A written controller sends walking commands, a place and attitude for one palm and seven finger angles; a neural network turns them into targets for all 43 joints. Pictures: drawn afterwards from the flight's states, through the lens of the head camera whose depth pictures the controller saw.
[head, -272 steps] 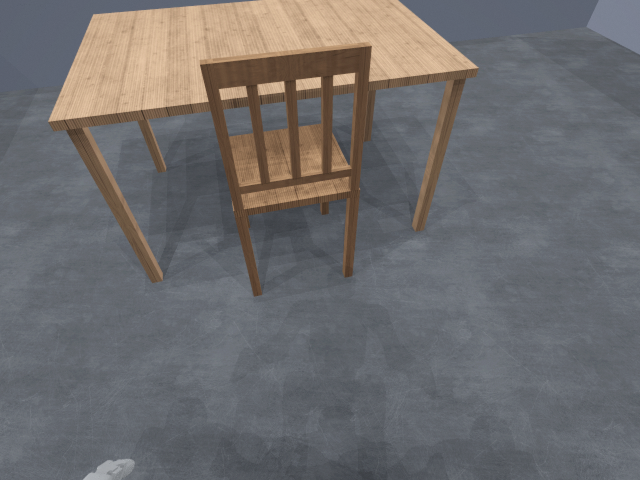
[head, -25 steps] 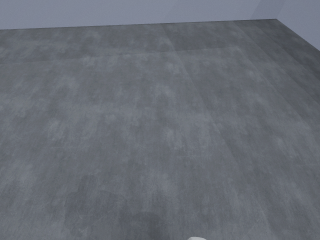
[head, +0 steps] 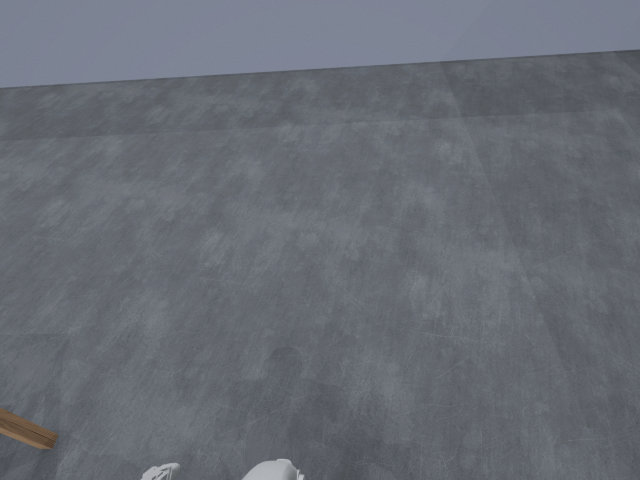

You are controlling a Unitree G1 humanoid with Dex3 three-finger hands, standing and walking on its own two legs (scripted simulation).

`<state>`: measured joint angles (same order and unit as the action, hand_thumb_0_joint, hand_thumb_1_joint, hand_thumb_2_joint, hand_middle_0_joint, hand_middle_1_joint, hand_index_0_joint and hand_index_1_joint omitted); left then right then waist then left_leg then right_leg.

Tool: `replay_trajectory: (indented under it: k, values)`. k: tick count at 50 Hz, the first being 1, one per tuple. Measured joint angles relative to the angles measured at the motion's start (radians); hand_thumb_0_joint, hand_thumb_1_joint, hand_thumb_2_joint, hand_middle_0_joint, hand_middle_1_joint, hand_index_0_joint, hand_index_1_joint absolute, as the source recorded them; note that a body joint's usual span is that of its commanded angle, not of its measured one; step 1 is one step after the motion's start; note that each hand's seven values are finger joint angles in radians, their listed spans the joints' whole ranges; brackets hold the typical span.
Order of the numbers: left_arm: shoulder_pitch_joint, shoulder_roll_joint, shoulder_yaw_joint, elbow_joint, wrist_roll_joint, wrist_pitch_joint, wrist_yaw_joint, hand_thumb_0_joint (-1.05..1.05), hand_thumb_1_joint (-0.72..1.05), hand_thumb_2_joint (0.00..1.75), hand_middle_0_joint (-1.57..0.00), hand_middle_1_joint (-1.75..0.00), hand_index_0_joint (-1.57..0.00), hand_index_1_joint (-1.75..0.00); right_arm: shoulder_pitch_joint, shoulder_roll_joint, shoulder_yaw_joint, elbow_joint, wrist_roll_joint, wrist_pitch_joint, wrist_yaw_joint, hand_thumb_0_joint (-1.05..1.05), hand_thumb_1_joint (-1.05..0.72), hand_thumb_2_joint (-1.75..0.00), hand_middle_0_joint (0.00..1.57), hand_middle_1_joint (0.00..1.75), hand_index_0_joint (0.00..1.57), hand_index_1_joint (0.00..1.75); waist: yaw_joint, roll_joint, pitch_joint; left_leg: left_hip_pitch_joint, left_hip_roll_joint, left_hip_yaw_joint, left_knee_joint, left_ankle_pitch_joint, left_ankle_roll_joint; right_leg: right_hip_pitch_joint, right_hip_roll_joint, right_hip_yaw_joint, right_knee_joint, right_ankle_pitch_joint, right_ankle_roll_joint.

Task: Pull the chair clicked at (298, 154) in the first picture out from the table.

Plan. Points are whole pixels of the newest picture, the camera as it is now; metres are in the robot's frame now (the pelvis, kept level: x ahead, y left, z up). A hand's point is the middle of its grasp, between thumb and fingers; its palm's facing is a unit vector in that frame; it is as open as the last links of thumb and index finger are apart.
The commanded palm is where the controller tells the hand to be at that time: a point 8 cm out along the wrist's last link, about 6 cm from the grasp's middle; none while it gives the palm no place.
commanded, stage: turn to face it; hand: left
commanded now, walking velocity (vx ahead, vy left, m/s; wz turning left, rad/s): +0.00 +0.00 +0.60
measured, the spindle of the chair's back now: out of the picture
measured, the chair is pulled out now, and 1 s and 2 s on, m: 0.00 0.00 0.00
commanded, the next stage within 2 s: none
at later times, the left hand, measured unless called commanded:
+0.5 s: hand out of the picture -0.09 +0.25 -0.19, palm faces +0.40 -0.88 -0.26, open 7.4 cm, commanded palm none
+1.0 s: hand out of the picture +0.01 +0.25 -0.14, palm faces +0.54 -0.79 -0.30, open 7.4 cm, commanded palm none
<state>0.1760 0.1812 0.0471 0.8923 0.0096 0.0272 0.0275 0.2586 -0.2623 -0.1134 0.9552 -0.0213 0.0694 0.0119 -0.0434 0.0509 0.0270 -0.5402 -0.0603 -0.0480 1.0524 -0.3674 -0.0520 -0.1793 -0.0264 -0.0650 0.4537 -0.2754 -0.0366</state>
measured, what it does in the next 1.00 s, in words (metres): steps on the spot, turning left: left foot, then right foot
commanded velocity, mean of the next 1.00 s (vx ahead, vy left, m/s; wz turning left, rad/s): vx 0.00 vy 0.00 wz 0.60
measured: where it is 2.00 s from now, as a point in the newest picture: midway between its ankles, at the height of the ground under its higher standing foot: outside the picture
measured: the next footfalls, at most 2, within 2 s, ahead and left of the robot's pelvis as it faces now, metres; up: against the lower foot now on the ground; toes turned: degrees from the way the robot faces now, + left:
left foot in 0.40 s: -0.01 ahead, +0.15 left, +0.00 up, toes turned +23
right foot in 0.94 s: +0.10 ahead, -0.06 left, +0.00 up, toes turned +33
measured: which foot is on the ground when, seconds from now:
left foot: up 0.00-0.38, down 0.40-0.94, up 0.96-1.00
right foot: down 0.00-0.40, up 0.42-0.92, down 0.94-1.00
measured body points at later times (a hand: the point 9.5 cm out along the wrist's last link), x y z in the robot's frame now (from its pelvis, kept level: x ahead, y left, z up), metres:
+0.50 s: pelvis -0.01 +0.05 -0.02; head +0.02 +0.09 +0.43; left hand -0.11 +0.30 -0.17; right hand +0.22 -0.14 -0.13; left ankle -0.05 +0.13 -0.74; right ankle -0.02 -0.10 -0.69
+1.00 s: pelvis +0.00 +0.00 -0.01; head +0.04 -0.01 +0.44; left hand -0.01 +0.29 -0.11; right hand +0.16 -0.20 -0.17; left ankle -0.06 +0.12 -0.71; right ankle +0.06 -0.08 -0.75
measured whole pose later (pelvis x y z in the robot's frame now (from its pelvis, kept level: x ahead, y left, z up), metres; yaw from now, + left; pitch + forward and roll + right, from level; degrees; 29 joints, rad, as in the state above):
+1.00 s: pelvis +0.00 +0.00 -0.01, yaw +36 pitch -1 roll +1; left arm 0.10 0.20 0.03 0.83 0.01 0.02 0.02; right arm 0.28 -0.25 -0.09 0.95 -0.01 0.07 0.00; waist -0.06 0.06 0.07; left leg -0.40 -0.09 -0.13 0.82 -0.45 -0.02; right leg -0.26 -0.02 -0.04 0.56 -0.29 0.00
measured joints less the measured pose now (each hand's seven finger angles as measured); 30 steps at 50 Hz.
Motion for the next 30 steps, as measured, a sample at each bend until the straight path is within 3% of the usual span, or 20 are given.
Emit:
replay_trajectory:
  k: [4,10,17,20,21,23,26,30]
  values:
    - [0.031,-0.004,-0.008,0.005,0.001,-0.018,-0.004,0.00,0.90,0.89,-0.21,-0.30,-0.21,-0.30,-0.019,-0.020,0.000,-0.010,0.002,0.004,0.006,0.01,-0.91,-0.90,0.20,0.30,0.20,0.30,0.008,-0.014,0.023,-0.007,0.061,0.024,0.112,0.030,-0.030,0.023,-0.032,-0.056,-0.005,-0.005,-0.003]
    - [0.089,-0.012,-0.016,0.014,0.010,-0.024,-0.009,0.00,0.90,0.89,-0.21,-0.30,-0.21,-0.30,-0.081,-0.036,0.008,-0.009,0.002,0.025,0.007,0.01,-0.91,-0.90,0.20,0.30,0.19,0.30,0.041,-0.026,0.057,0.042,0.106,0.040,0.061,-0.005,-0.043,0.022,-0.073,-0.131,0.026,-0.031,0.004]
    - [0.145,0.019,-0.003,0.043,0.019,-0.006,-0.012,0.00,0.90,0.89,-0.21,-0.30,-0.21,-0.30,-0.177,-0.015,0.037,-0.043,0.012,0.009,0.011,0.01,-0.91,-0.90,0.19,0.30,0.19,0.30,0.090,-0.057,0.085,0.166,0.100,0.116,-0.230,-0.052,-0.015,-0.005,-0.122,-0.205,0.087,-0.064,0.037]
    - [0.164,0.048,0.010,0.051,0.014,0.001,-0.014,0.00,0.90,0.89,-0.21,-0.30,-0.21,-0.30,-0.196,-0.002,0.051,-0.072,0.012,-0.013,0.015,0.01,-0.91,-0.90,0.20,0.30,0.19,0.30,0.102,-0.075,0.076,0.259,0.084,0.154,-0.443,0.065,0.011,-0.034,-0.151,-0.240,0.170,-0.107,0.064]
    - [0.165,0.060,0.016,0.055,0.009,0.006,-0.016,0.00,0.90,0.89,-0.21,-0.30,-0.21,-0.30,-0.202,0.003,0.053,-0.080,0.011,-0.026,0.014,0.01,-0.91,-0.90,0.20,0.30,0.19,0.30,0.101,-0.086,0.074,0.266,0.071,0.154,-0.466,0.066,0.050,-0.067,-0.164,-0.220,0.248,-0.135,0.079]
    - [0.143,0.085,0.025,0.064,0.007,0.030,-0.013,0.00,0.90,0.89,-0.21,-0.30,-0.21,-0.30,-0.208,0.020,0.061,-0.087,0.016,-0.042,0.013,0.01,-0.91,-0.90,0.20,0.30,0.20,0.30,0.110,-0.111,0.084,0.254,0.052,0.143,-0.428,0.033,0.093,-0.149,-0.152,-0.114,0.451,-0.241,0.106]
    - [0.111,0.097,0.033,0.065,0.008,0.045,-0.011,0.00,0.90,0.89,-0.20,-0.30,-0.20,-0.30,-0.193,0.039,0.072,-0.088,0.014,-0.047,0.002,0.00,-0.91,-0.90,0.20,0.30,0.20,0.30,0.107,-0.108,0.071,0.276,0.051,0.113,-0.461,0.042,0.102,-0.243,-0.114,-0.030,0.649,-0.228,0.129]
    - [0.054,0.096,0.033,0.037,0.006,0.034,-0.019,0.00,0.91,0.89,-0.20,-0.30,-0.20,-0.30,-0.159,0.052,0.077,-0.076,0.014,-0.047,-0.006,0.00,-0.90,-0.90,0.20,0.30,0.20,0.30,0.087,-0.091,0.063,0.312,0.040,0.062,-0.541,0.095,0.108,-0.304,-0.095,0.029,0.696,-0.132,0.146]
